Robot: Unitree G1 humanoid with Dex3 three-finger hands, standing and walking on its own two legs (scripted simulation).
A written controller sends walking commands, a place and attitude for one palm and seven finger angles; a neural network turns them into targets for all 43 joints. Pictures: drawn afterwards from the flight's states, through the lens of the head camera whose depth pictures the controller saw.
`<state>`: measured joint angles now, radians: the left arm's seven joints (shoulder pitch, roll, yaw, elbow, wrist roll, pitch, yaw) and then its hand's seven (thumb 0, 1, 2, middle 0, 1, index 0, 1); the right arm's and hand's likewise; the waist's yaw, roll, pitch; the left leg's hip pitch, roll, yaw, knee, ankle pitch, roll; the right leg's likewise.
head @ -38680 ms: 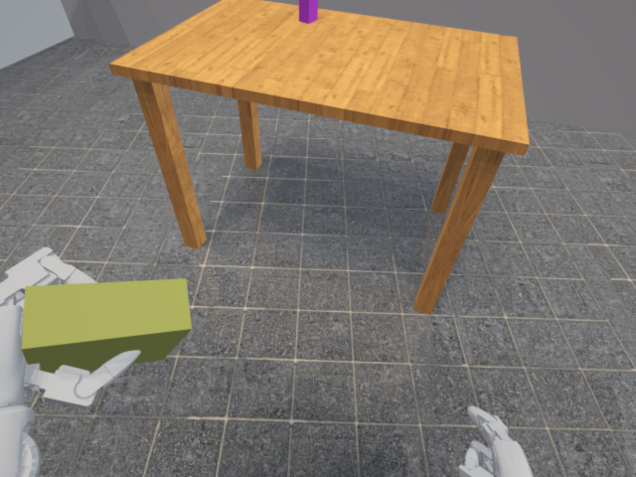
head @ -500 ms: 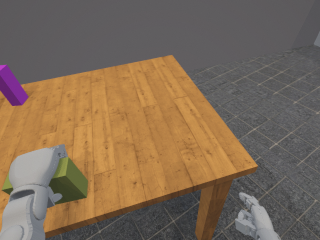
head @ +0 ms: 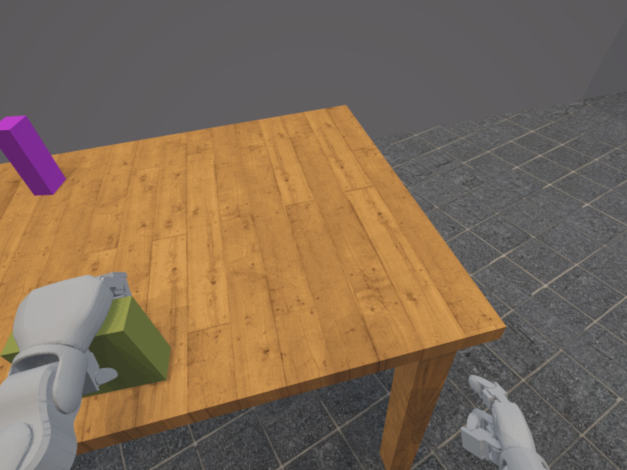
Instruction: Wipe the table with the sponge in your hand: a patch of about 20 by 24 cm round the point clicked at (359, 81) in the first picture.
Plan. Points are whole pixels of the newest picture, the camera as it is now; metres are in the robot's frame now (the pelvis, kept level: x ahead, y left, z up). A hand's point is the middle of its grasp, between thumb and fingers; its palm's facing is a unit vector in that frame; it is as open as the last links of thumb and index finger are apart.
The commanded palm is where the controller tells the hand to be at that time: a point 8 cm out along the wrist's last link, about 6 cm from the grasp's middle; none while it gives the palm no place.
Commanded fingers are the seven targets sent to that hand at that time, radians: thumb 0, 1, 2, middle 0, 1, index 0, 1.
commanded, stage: lift the sponge slowly off the table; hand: left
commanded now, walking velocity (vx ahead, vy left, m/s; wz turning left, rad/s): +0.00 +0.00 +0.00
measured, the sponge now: (104, 358) +0.20 +0.31 +0.06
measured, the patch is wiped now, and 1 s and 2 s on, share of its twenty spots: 1.00 1.00 1.00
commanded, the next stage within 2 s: bring the sponge back beside the body in 1.26 s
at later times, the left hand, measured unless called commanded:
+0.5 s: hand (83, 316) +0.21 +0.30 +0.14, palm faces +0.09 -0.06 -0.99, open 9.0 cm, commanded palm +0.17 +0.30 +0.21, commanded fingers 0.00 0.10 1.30 -1.20 -1.60 -1.20 -1.60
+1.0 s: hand (79, 284) +0.23 +0.30 +0.17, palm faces +0.13 -0.04 -0.99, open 9.0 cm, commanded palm +0.18 +0.30 +0.24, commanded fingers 0.00 0.10 1.30 -1.20 -1.60 -1.20 -1.60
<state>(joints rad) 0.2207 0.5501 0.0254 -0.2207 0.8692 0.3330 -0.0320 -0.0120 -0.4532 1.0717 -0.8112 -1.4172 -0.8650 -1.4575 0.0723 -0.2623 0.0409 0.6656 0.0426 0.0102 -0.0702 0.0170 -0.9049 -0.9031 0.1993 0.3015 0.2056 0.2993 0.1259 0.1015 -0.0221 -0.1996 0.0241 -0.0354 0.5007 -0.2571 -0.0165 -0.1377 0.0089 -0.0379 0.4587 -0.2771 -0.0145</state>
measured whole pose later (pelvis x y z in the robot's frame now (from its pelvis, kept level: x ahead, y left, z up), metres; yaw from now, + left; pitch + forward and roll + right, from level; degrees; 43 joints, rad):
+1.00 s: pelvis -0.02 +0.00 +0.00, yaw +0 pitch -4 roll +0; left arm -0.04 0.62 0.01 -0.18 0.84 0.38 -0.13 -0.01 -0.46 1.07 -0.82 -1.41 -0.87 -1.45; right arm 0.03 -0.27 0.06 0.67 0.06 0.00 -0.10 0.02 -0.90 -0.90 0.20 0.30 0.19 0.29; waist 0.13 0.12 -0.01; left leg -0.20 0.02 -0.03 0.46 -0.20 -0.02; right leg -0.15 0.00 -0.04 0.45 -0.24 -0.01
